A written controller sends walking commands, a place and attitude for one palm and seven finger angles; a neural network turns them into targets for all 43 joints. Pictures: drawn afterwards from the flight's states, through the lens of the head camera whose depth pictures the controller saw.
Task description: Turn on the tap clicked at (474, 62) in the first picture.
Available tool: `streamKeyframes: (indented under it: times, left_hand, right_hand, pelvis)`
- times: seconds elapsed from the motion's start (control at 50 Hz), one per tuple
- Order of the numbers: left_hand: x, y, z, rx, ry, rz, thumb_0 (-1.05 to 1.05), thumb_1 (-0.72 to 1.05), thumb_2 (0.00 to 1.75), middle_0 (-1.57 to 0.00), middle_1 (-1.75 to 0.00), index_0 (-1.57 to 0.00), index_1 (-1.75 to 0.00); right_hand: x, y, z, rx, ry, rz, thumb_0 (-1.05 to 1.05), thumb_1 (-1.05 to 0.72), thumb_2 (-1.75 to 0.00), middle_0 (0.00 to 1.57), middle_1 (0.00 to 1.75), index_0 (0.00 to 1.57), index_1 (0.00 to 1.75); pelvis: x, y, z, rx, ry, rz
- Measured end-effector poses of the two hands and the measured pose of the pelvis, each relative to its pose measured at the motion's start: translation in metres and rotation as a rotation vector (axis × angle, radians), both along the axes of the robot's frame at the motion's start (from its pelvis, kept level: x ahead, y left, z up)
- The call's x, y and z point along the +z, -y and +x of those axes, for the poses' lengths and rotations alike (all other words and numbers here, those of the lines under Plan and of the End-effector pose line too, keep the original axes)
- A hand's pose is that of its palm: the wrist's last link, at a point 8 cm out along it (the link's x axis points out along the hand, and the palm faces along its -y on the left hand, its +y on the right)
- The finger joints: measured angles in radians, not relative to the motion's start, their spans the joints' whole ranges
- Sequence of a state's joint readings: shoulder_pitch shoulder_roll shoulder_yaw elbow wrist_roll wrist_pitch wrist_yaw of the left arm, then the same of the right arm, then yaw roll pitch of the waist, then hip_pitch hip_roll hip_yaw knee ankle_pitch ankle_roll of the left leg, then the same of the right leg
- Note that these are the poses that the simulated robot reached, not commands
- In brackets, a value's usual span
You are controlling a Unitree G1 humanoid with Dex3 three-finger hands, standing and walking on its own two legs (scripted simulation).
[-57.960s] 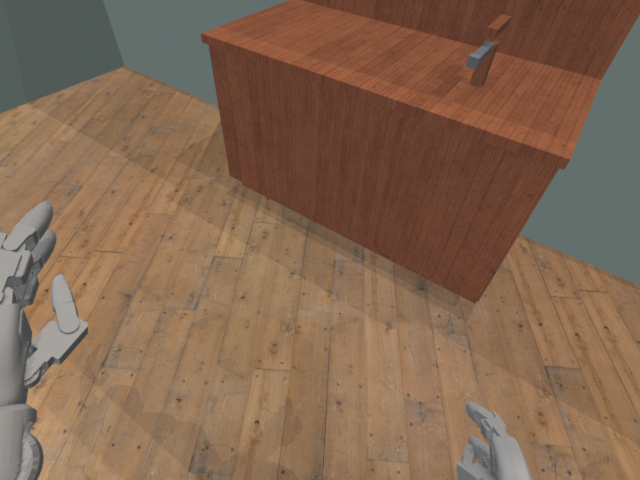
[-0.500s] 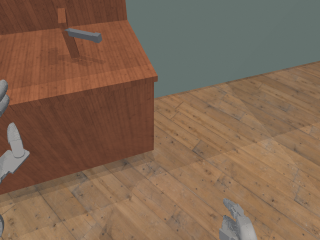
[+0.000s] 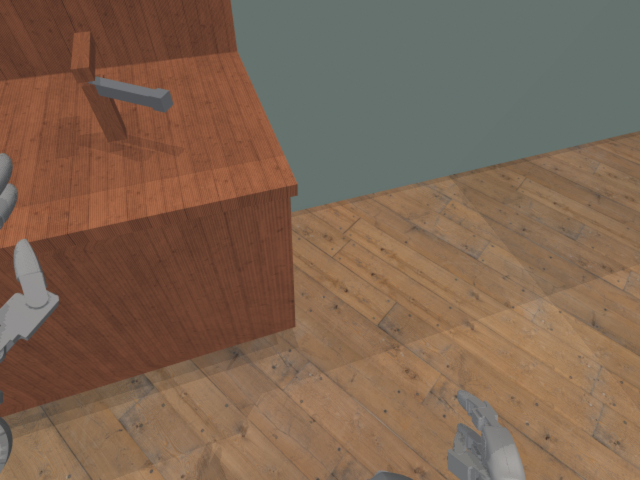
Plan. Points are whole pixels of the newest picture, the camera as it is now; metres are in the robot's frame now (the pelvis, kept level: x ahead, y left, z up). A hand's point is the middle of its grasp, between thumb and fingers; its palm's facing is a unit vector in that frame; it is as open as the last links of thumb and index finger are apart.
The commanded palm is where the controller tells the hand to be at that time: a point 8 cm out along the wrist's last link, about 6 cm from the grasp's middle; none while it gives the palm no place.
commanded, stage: shuffle to correct the standing spot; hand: left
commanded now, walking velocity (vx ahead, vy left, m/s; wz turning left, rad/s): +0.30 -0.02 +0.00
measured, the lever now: (161, 100) +0.69 +0.32 +0.08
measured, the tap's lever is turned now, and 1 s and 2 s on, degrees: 53 53 53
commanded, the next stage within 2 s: come to a stop and stand still in 0.54 s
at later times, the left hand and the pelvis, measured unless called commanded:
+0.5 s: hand (133, 198) +0.35 +0.22 +0.19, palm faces +0.43 -0.82 -0.38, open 7.4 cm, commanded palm +0.28 +0.26 +0.18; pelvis +0.12 -0.03 +0.00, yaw +0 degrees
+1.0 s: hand (173, 152) +0.42 +0.20 +0.18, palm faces +0.41 -0.83 -0.39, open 7.4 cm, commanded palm +0.36 +0.24 +0.18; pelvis +0.20 -0.04 +0.00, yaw -1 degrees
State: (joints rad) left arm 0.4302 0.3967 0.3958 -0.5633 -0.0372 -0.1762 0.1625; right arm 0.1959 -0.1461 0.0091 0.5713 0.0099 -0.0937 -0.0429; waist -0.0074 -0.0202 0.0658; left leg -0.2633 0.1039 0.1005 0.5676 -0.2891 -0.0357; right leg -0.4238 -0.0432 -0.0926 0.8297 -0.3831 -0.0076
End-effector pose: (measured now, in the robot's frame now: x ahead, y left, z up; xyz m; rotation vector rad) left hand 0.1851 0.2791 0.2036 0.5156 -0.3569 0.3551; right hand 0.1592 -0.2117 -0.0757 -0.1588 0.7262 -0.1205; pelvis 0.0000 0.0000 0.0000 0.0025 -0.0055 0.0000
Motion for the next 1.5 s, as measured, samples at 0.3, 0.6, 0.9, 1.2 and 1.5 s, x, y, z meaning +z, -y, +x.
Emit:
streamKeyframes:
  times: [0.3, 0.6, 0.9, 1.2, 1.5]
  left_hand:
    - [-0.009, 0.017, 0.056, 0.085, -0.041, -0.059, 0.01, 0.89, 0.90, -0.22, -0.30, -0.22, -0.30]
    - [0.006, 0.047, 0.131, 0.003, 0.009, 0.054, 0.01, 0.89, 0.90, -0.21, -0.30, -0.21, -0.30]
    - [-0.017, 0.045, 0.182, 0.040, -0.055, -0.066, 0.01, 0.89, 0.90, -0.21, -0.30, -0.21, -0.30]
    - [-0.011, 0.043, 0.196, -0.004, -0.083, -0.069, 0.01, 0.89, 0.90, -0.21, -0.30, -0.21, -0.30]
    - [0.001, -0.006, 0.210, 0.021, 0.005, -0.035, 0.01, 0.89, 0.90, -0.21, -0.30, -0.21, -0.30]
  right_hand:
    - [-0.007, 0.040, 0.066, 0.042, -0.104, -0.065, 0.02, -0.90, -0.90, 0.20, 0.30, 0.20, 0.30]
    - [-0.007, 0.035, 0.149, 0.023, 0.040, 0.037, 0.01, -0.90, -0.90, 0.20, 0.30, 0.20, 0.30]
    - [-0.008, 0.068, 0.192, 0.013, -0.053, -0.091, 0.02, -0.90, -0.90, 0.20, 0.30, 0.20, 0.30]
    - [0.014, 0.038, 0.218, 0.028, 0.039, -0.031, 0.01, -0.90, -0.90, 0.20, 0.30, 0.20, 0.30]
    - [0.009, 0.046, 0.157, 0.004, -0.007, -0.052, 0.02, -0.90, -0.90, 0.20, 0.30, 0.20, 0.30]
  pelvis:
    - [0.006, 0.024, 0.073, 0.014, -0.002, 0.016]
    - [-0.008, 0.043, 0.141, -0.007, 0.008, 0.009]
    - [-0.002, 0.041, 0.193, 0.003, 0.025, -0.008]
    - [0.007, 0.039, 0.199, -0.030, -0.015, -0.019]
    - [0.006, 0.016, 0.162, -0.066, 0.016, -0.022]
